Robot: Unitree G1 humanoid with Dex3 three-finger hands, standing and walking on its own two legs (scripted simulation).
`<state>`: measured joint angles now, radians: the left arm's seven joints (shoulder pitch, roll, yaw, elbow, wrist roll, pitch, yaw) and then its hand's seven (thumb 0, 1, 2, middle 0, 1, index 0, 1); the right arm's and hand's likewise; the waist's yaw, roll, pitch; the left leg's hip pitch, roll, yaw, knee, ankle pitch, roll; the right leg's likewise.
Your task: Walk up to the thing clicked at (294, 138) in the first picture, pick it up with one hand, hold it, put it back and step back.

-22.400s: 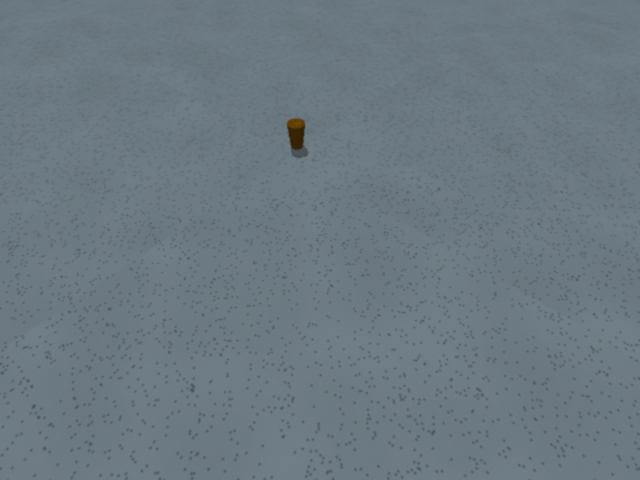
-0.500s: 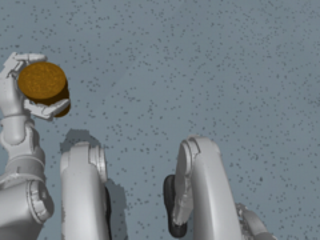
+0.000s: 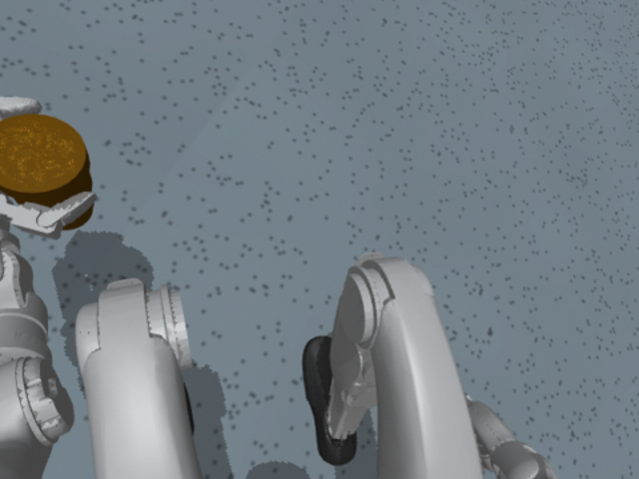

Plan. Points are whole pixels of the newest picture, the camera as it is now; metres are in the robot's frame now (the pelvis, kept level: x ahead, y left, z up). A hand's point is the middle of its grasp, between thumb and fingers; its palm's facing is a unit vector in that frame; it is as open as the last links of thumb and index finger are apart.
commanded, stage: lower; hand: left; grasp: from the side
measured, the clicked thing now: (52, 184) +0.44 +0.26 -0.11
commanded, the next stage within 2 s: loosen in 1.40 s
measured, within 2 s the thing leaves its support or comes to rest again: neither
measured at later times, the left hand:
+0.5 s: hand (54, 185) +0.45 +0.27 -0.14, palm faces +0.27 -0.96 +0.01, open 11.5 cm
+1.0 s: hand (64, 190) +0.46 +0.27 -0.18, palm faces +0.31 -0.95 -0.01, open 11.5 cm
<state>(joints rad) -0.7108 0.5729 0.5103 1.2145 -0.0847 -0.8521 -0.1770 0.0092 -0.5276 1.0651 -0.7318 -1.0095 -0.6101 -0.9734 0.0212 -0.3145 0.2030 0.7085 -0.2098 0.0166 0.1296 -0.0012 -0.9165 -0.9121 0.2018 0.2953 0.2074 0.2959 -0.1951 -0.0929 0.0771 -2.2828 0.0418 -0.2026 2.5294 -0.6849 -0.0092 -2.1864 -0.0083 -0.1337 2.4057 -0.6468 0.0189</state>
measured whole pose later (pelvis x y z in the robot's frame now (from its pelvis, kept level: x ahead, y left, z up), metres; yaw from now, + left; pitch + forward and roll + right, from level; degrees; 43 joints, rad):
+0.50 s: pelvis -0.01 +0.01 -0.01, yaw -3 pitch +18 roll -13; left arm -0.72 0.72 0.51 1.36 -0.09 -0.96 -0.12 0.01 -0.53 1.07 -0.73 -1.01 -0.61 -0.97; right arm -0.07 -0.35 0.35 0.63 -0.28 0.02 0.14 0.00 -0.93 -0.91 0.20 0.30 0.21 0.30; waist -0.24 -0.18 0.20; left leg -2.26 0.04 -0.28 2.60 -0.69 -0.01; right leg -2.13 0.01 -0.19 2.42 -0.62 0.04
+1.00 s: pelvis -0.01 +0.01 -0.01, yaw -6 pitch +14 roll -17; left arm -0.73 0.85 0.51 1.46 -0.07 -1.06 -0.01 0.01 -0.53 1.07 -0.74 -1.00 -0.62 -0.96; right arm -0.15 -0.37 0.49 0.57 -0.35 0.03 0.14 0.00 -0.92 -0.91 0.20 0.30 0.21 0.30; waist -0.27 -0.25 0.29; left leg -2.23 0.03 -0.36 2.64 -0.71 -0.01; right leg -2.07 0.04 -0.25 2.40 -0.61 0.06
